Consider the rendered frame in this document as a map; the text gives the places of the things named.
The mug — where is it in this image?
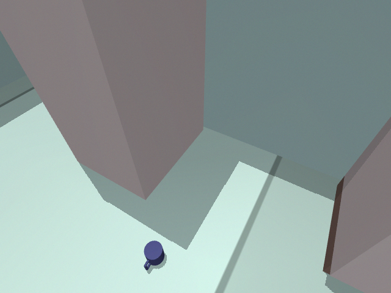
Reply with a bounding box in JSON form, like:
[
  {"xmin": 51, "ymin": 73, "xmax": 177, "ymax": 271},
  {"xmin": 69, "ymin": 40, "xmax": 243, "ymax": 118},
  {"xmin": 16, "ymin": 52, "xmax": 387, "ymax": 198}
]
[{"xmin": 144, "ymin": 241, "xmax": 164, "ymax": 270}]

